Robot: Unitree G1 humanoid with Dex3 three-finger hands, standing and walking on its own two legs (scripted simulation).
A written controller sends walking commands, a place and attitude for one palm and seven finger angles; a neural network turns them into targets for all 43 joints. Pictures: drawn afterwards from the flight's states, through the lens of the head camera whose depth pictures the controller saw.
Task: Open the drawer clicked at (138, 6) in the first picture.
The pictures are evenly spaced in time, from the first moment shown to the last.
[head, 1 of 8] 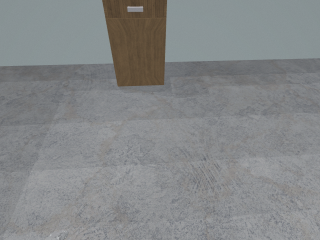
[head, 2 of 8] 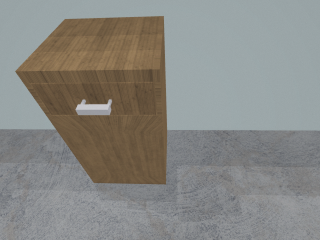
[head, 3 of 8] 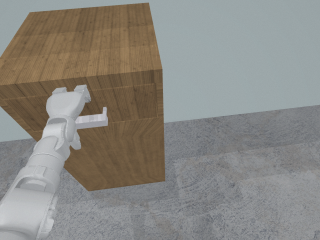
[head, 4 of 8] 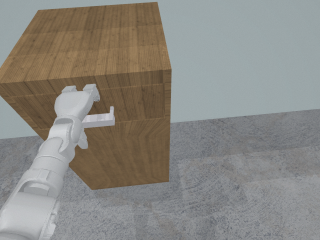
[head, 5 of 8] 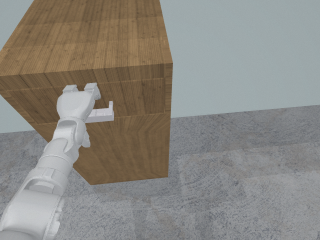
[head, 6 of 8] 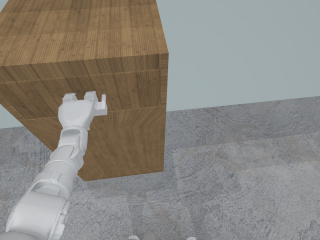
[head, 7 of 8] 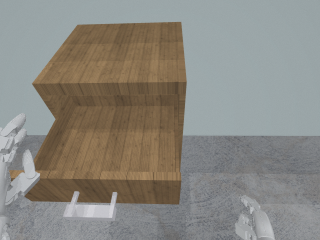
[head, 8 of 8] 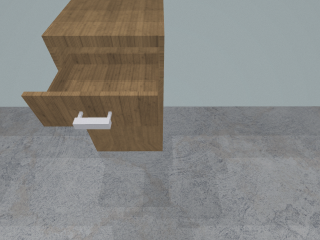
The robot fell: no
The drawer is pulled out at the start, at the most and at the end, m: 0.00 0.30 0.29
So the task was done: yes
